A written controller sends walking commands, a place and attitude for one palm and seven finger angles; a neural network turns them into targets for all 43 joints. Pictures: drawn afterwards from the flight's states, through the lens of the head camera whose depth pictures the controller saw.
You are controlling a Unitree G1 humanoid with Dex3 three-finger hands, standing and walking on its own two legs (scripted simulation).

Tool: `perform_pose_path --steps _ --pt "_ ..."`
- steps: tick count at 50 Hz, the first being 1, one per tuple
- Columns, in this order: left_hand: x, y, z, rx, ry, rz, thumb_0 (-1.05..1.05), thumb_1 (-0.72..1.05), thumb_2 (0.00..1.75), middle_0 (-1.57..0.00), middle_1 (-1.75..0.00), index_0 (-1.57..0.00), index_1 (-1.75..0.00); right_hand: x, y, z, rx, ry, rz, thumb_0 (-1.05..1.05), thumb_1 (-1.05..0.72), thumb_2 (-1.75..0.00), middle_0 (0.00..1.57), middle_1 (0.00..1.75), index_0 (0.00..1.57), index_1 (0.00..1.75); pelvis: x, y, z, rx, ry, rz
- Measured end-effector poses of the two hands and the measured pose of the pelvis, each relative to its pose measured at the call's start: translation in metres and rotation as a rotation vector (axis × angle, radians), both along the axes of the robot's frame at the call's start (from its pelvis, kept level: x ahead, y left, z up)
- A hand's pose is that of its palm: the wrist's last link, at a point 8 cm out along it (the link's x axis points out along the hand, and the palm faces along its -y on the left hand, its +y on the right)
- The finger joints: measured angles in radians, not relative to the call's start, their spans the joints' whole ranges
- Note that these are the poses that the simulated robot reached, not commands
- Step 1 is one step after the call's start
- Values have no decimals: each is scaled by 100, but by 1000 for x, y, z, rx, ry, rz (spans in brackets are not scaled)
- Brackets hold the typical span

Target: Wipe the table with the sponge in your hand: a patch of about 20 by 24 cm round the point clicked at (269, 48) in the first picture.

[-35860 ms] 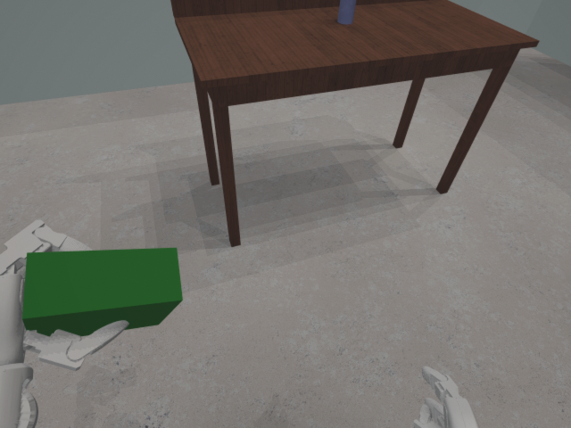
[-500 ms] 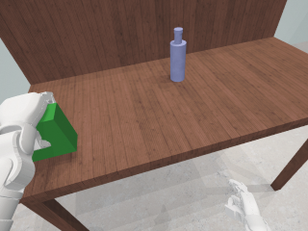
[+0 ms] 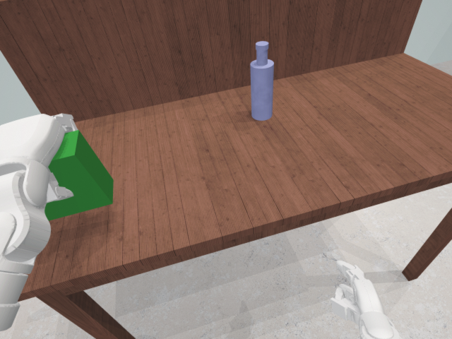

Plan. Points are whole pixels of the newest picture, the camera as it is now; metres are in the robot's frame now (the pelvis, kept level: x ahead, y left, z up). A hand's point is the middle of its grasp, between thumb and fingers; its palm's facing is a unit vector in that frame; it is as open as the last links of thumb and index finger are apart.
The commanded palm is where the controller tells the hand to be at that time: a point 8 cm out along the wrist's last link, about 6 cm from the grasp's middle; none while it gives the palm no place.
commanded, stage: lift the sponge slowly off the table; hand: left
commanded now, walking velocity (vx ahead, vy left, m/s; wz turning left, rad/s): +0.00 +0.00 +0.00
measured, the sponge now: (69, 186) +0.28 +0.33 +0.16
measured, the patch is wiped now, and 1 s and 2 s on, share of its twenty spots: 1.00 1.00 1.00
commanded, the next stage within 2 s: bring the sponge back beside the body in 0.30 s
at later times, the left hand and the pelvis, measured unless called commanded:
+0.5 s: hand (58, 154) +0.29 +0.32 +0.22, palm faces +0.11 +0.00 -0.99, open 10.0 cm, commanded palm +0.23 +0.32 +0.29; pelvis +0.00 +0.00 +0.00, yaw +0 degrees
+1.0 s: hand (53, 180) +0.24 +0.31 +0.21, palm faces +0.22 -0.08 -0.97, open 10.0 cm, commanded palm +0.19 +0.30 +0.28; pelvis +0.00 +0.00 +0.00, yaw +0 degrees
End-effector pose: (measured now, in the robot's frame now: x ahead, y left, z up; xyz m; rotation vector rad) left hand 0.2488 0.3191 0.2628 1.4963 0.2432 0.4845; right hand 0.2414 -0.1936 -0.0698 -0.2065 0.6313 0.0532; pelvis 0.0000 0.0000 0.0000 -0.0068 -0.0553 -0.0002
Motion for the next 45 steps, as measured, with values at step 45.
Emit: perform_pose_path --steps 45 --pt "-30 -17 4 -35 -78 -53 0 -51 107 -73 -134 -75 -134 14 13 7 24 -39 28 2 -91 -90 20 30 20 30 3 2 -1 1 -5 -8"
